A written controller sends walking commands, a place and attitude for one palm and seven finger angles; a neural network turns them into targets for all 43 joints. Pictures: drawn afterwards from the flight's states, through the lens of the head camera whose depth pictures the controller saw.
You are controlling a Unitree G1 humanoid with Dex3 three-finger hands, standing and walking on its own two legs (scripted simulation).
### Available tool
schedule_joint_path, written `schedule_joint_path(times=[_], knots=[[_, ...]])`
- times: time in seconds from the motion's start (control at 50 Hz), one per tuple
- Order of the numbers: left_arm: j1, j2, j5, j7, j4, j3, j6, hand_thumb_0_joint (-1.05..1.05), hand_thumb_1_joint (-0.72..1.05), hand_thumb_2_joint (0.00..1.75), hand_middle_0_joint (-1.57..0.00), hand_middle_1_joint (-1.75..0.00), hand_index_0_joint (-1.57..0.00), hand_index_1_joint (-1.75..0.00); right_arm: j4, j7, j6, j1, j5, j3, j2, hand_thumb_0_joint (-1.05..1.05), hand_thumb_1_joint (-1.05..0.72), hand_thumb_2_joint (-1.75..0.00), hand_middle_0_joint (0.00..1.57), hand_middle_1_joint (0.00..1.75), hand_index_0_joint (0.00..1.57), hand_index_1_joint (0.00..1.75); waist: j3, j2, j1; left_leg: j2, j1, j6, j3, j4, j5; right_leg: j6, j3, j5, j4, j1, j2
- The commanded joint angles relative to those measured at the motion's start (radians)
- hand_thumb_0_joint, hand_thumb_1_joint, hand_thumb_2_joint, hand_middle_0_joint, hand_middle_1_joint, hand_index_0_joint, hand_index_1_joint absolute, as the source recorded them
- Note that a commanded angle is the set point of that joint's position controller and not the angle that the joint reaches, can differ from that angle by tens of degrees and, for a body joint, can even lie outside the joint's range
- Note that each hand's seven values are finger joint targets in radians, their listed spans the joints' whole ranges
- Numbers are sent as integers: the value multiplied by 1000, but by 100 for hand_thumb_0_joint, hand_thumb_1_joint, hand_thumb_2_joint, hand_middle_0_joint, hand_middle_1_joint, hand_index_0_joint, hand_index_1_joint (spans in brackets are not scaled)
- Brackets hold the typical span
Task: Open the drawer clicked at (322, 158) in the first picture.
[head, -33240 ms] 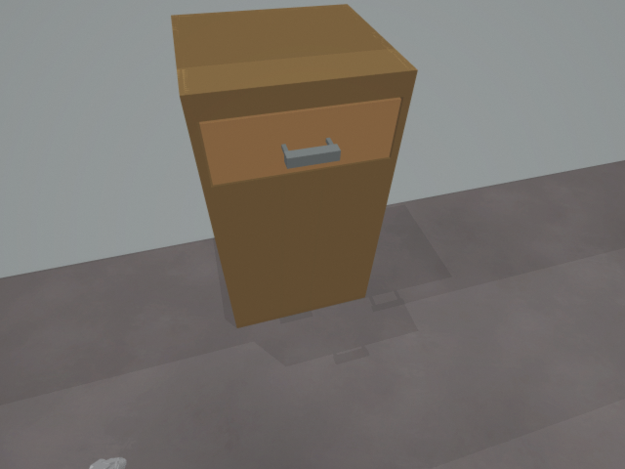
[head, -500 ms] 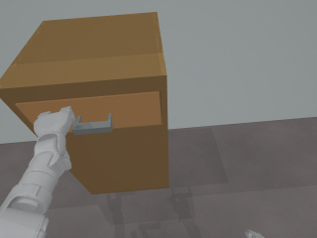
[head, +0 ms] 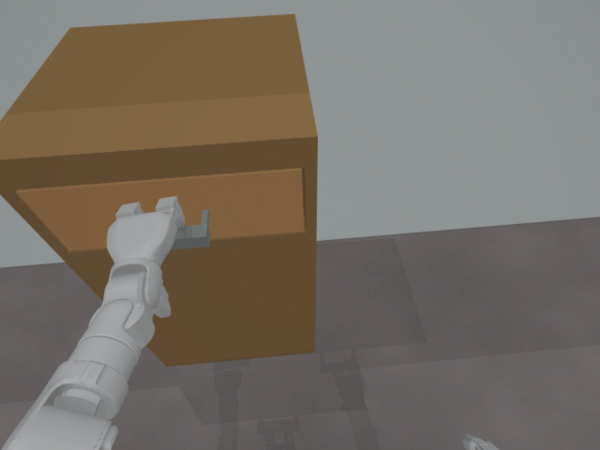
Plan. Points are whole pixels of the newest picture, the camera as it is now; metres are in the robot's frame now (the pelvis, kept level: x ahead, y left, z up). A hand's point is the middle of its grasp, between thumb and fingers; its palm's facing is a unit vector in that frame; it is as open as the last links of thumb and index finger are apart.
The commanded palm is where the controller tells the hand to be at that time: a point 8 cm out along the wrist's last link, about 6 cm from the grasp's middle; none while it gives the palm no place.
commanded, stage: lower the fingers behind the handle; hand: left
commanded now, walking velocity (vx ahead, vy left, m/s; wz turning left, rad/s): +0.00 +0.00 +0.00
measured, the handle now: (173, 227) +0.46 +0.24 +0.00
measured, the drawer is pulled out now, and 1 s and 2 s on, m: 0.00 0.00 0.00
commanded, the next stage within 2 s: lift the fingers back up to retry in 1.12 s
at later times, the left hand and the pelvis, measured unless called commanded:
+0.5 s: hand (164, 261) +0.38 +0.23 +0.01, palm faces +0.01 +0.00 -1.00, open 13.7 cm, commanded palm +0.35 +0.23 +0.05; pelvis -0.01 -0.01 -0.01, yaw +0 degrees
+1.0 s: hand (164, 261) +0.38 +0.23 +0.01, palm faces +0.02 +0.02 -1.00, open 13.8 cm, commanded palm +0.36 +0.24 +0.03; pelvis -0.03 -0.01 -0.02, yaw +0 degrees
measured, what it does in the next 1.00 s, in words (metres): stands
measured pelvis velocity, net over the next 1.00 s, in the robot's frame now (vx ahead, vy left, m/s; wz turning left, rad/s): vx -0.03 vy -0.01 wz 0.01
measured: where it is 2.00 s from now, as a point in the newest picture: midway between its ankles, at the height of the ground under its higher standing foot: outside the picture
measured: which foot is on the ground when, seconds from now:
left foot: down 0.00-1.00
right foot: down 0.00-1.00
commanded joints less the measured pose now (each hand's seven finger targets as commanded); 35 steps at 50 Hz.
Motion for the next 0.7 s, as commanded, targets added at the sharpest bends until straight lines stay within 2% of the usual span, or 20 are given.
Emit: schedule_joint_path(times=[0.0,0.04,0.08,0.1,0.18,0.26,0.28,0.3,0.32,0.36,0.42,0.44,0.46,0.5,0.52,0.54,0.56,0.62,0.64,0.68], knots=[[-310,204,34,24,-180,85,-82,0,-50,30,-30,-120,-30,-120,-118,-17,-39,-23,-12,-48,-152,0,-90,-90,20,30,20,30,-228,-42,-6,26,184,3,27,-57,340,-21,-38,326,-76,90,-19],[-272,199,44,40,-198,98,-107,0,-50,30,-30,-120,-30,-120,-123,-9,-39,-20,-14,-55,-149,0,-90,-90,20,30,20,30,-247,-11,11,27,191,-6,23,-55,370,-29,-41,323,-65,89,-15],[-261,174,44,60,-202,89,-117,0,-50,30,-30,-120,-30,-120,-123,1,-45,-11,-12,-59,-146,0,-90,-90,20,30,20,30,-243,-1,8,31,190,-9,23,-43,374,-30,-45,319,-52,61,-12],[-252,186,45,74,-200,106,-117,0,-50,30,-30,-120,-30,-120,-121,5,-46,-7,-13,-62,-147,0,-90,-90,20,30,20,30,-256,-10,11,32,182,-9,27,-40,369,-29,-43,321,-48,66,-11],[-274,173,47,113,-183,98,-99,0,-50,30,-30,-120,-30,-120,-115,10,-50,1,-10,-69,-153,0,-90,-90,20,30,20,30,-262,-47,-5,27,149,-7,32,-29,334,-25,-39,317,-42,61,-11],[-316,164,60,136,-140,80,-65,0,-50,30,-30,-120,-30,-120,-100,12,-50,9,-9,-72,-156,0,-90,-90,20,30,20,30,-271,-46,-17,25,136,-5,37,-24,298,-22,-38,290,-42,41,-12],[-298,189,61,138,-107,101,-54,0,-50,30,-30,-120,-30,-120,-93,9,-47,11,-9,-71,-158,0,-90,-90,20,30,20,30,-270,-55,-13,23,127,-4,39,-24,289,-23,-36,289,-44,50,-12],[-291,202,65,137,-76,106,-42,0,-50,30,-30,-120,-30,-120,-93,7,-43,8,-8,-66,-158,0,-90,-90,20,30,20,30,-255,-61,-9,20,105,-5,41,-26,275,-22,-32,283,-46,52,-13],[-323,177,64,133,-77,75,-35,0,-50,30,-30,-120,-30,-120,-93,7,-41,8,-9,-64,-158,0,-90,-90,20,30,20,30,-258,-71,-21,18,100,-2,44,-24,264,-18,-30,286,-49,54,-16],[-301,158,58,125,-53,63,-25,0,-50,30,-30,-120,-30,-120,-96,7,-39,11,-7,-63,-156,0,-90,-90,20,30,20,30,-254,-61,-17,17,101,0,46,-26,261,-19,-31,285,-53,57,-16],[-283,190,57,106,-7,81,-16,0,-50,30,-30,-120,-30,-120,-95,0,-29,12,-8,-57,-158,0,-90,-90,20,30,20,30,-254,-100,-16,14,71,3,53,-21,248,-14,-19,306,-57,83,-20],[-277,181,53,97,9,73,-14,0,-50,30,-30,-120,-30,-120,-100,0,-25,11,-7,-55,-160,0,-90,-90,20,30,20,30,-237,-89,-16,10,58,1,50,-25,235,-16,-21,292,-60,80,-21],[-287,162,52,90,17,51,-19,0,-50,30,-30,-120,-30,-120,-100,-1,-26,14,-6,-53,-157,0,-90,-90,20,30,20,30,-217,-88,-24,14,56,3,52,-26,219,-14,-23,276,-62,62,-22],[-250,191,48,75,61,75,-25,0,-50,30,-30,-120,-30,-120,-105,-4,-23,18,-5,-47,-159,0,-90,-90,20,30,20,30,-183,-116,-16,10,17,5,55,-26,191,-11,-16,262,-69,67,-24],[-273,183,45,68,65,61,-32,0,-50,30,-30,-120,-30,-120,-108,-5,-23,20,-6,-45,-159,0,-90,-90,20,30,20,30,-171,-126,-25,9,5,7,56,-24,175,-7,-13,255,-74,64,-28],[-260,211,49,63,78,90,-39,0,-50,30,-30,-120,-30,-120,-108,-7,-22,20,-6,-48,-163,0,-90,-90,20,30,20,30,-172,-130,-17,9,-4,6,54,-25,168,-10,-12,241,-72,66,-26],[-264,185,51,57,77,59,-46,0,-50,30,-30,-120,-30,-120,-115,-9,-23,24,-5,-44,-159,0,-90,-90,20,30,20,30,-171,-125,-22,7,-10,8,58,-21,156,-7,-8,231,-73,57,-30],[-242,208,56,49,109,77,-65,0,-50,30,-30,-120,-30,-120,-115,-10,-23,35,-7,-43,-159,0,-90,-90,20,30,20,30,-157,-130,-18,6,-43,8,63,-7,141,-7,-1,224,-67,42,-31],[-248,215,57,47,106,82,-72,0,-50,30,-30,-120,-30,-120,-119,-9,-22,38,-6,-44,-162,0,-90,-90,20,30,20,30,-171,-108,-13,3,-49,5,59,-4,136,-11,-1,210,-60,39,-30],[-246,194,63,50,136,61,-76,0,-50,30,-30,-120,-30,-120,-119,-9,-24,48,-5,-44,-160,0,-90,-90,20,30,20,30,-139,-124,-24,7,-69,6,60,5,106,-10,-6,167,-58,-9,-29]])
